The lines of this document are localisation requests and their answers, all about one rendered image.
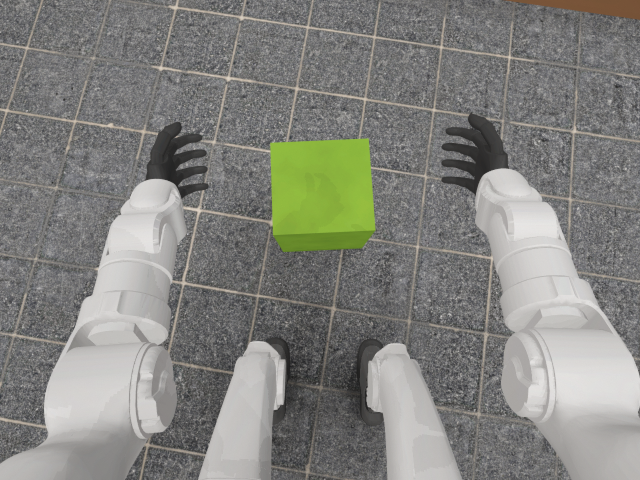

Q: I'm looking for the right robot hand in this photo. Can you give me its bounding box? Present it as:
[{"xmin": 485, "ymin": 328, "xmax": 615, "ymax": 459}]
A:
[{"xmin": 441, "ymin": 114, "xmax": 509, "ymax": 197}]

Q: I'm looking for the robot right forearm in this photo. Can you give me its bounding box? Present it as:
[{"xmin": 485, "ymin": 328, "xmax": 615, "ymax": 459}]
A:
[{"xmin": 475, "ymin": 168, "xmax": 640, "ymax": 411}]

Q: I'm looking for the left robot hand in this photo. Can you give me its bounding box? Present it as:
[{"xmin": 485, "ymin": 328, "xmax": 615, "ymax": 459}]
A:
[{"xmin": 145, "ymin": 122, "xmax": 209, "ymax": 199}]

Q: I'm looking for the right robot upper arm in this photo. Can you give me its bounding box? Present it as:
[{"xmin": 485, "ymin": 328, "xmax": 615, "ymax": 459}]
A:
[{"xmin": 501, "ymin": 327, "xmax": 640, "ymax": 480}]

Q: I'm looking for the carton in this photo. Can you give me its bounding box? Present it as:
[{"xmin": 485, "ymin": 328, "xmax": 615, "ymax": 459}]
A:
[{"xmin": 270, "ymin": 138, "xmax": 375, "ymax": 252}]

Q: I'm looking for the robot left shin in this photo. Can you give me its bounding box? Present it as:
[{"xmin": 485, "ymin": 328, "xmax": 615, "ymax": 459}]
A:
[{"xmin": 234, "ymin": 341, "xmax": 280, "ymax": 408}]

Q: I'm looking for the left robot thigh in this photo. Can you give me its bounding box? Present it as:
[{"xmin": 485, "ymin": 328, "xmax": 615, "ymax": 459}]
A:
[{"xmin": 198, "ymin": 352, "xmax": 286, "ymax": 480}]

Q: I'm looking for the robot left forearm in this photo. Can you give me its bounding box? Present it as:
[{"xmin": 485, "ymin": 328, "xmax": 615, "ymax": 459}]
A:
[{"xmin": 44, "ymin": 179, "xmax": 187, "ymax": 432}]

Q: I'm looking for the left robot upper arm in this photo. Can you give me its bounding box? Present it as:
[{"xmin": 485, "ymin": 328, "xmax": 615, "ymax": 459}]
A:
[{"xmin": 0, "ymin": 342, "xmax": 177, "ymax": 480}]

